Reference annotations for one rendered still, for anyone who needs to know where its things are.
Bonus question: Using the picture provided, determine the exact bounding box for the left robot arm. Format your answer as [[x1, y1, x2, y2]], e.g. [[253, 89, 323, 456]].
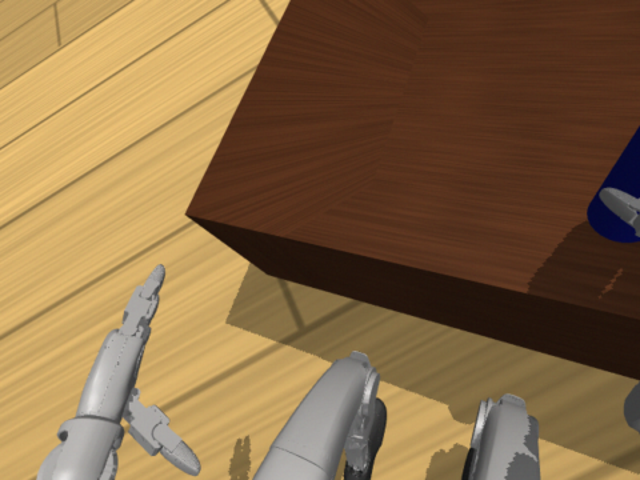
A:
[[36, 416, 124, 480]]

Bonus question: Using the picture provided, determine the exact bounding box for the bottle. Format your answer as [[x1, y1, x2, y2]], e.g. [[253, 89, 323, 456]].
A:
[[587, 126, 640, 243]]

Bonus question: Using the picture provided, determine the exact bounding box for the right robot hand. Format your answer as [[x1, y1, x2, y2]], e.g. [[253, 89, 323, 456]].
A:
[[599, 187, 640, 237]]

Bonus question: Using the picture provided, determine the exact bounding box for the right robot arm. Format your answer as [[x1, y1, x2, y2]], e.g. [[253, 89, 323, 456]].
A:
[[624, 381, 640, 434]]

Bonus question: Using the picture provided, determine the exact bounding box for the left robot hand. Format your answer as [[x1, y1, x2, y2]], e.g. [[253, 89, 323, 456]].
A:
[[75, 264, 201, 476]]

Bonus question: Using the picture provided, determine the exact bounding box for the left robot foot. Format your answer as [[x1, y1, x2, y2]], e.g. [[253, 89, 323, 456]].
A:
[[344, 398, 387, 480]]

